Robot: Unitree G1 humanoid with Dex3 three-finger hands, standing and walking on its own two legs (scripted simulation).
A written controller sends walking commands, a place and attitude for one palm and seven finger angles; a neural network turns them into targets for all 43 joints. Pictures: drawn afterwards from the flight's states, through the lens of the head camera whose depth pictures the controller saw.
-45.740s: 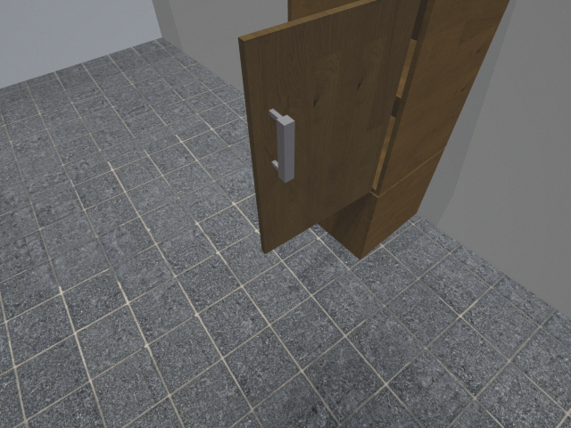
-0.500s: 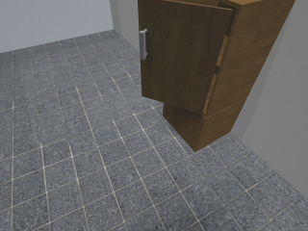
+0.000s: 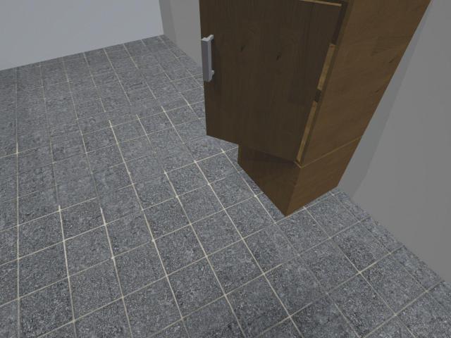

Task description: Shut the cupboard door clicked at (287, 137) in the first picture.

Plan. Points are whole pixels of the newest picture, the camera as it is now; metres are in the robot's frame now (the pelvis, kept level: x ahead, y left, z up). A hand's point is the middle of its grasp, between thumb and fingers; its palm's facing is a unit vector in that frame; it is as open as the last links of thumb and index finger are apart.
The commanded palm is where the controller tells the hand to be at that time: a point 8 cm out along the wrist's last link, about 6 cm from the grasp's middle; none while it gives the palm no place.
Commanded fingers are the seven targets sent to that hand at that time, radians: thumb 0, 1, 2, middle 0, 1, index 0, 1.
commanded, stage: look to check the result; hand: left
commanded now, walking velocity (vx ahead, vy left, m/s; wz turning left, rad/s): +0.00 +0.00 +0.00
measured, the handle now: (209, 58) +0.97 +0.11 +0.03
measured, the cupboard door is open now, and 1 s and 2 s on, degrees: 34 34 34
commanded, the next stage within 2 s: walk to a spot facing it in 0.08 s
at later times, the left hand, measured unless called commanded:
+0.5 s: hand out of the picture +0.05 +0.22 -0.18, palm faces +0.13 -0.96 -0.26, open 7.4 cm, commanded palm none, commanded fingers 0.00 0.90 0.90 -0.20 -0.30 -0.20 -0.30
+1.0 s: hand out of the picture -0.01 +0.20 -0.16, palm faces +0.41 -0.86 -0.31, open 7.4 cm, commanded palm none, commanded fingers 0.00 0.90 0.90 -0.20 -0.30 -0.20 -0.30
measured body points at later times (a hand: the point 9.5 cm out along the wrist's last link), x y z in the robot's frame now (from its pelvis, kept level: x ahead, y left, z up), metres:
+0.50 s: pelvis +0.00 +0.00 -0.01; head +0.03 +0.01 +0.44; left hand +0.04 +0.27 -0.16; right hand +0.07 -0.24 -0.16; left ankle +0.02 +0.11 -0.74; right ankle +0.00 -0.11 -0.75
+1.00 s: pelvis +0.01 -0.03 -0.01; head +0.06 -0.03 +0.44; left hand -0.03 +0.25 -0.14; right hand +0.16 -0.26 -0.16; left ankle +0.00 +0.10 -0.71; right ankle +0.04 -0.16 -0.75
